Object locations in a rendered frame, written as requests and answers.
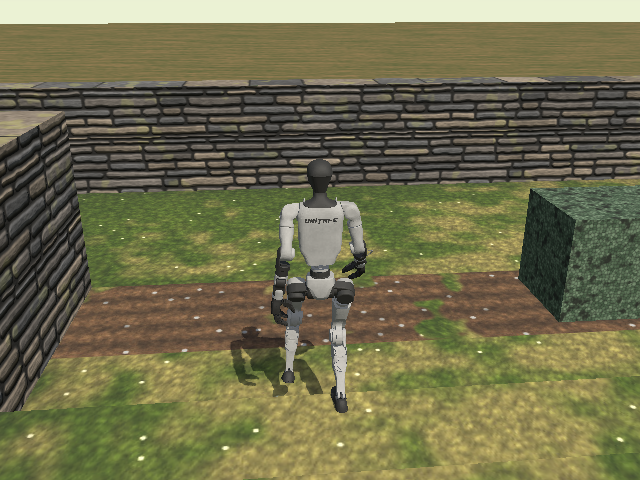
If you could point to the left robot forearm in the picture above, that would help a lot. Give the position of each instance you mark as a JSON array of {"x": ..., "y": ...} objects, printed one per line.
[{"x": 280, "y": 278}]

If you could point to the left robot upper arm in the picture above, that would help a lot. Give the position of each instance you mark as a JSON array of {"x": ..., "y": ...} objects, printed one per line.
[{"x": 286, "y": 230}]

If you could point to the left robot hand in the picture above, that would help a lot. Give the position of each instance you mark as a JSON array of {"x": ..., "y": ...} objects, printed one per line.
[{"x": 276, "y": 311}]

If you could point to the right robot upper arm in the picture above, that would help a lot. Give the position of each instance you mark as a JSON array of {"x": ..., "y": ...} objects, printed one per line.
[{"x": 354, "y": 223}]

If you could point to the right robot forearm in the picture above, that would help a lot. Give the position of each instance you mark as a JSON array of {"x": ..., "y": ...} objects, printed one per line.
[{"x": 360, "y": 259}]

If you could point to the right robot hand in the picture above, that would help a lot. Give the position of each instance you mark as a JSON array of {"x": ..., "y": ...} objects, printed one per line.
[{"x": 351, "y": 266}]

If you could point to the robot left shin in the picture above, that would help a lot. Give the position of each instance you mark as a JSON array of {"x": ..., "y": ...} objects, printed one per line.
[{"x": 291, "y": 342}]

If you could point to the robot right thigh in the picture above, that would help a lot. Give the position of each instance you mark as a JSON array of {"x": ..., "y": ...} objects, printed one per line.
[{"x": 344, "y": 293}]

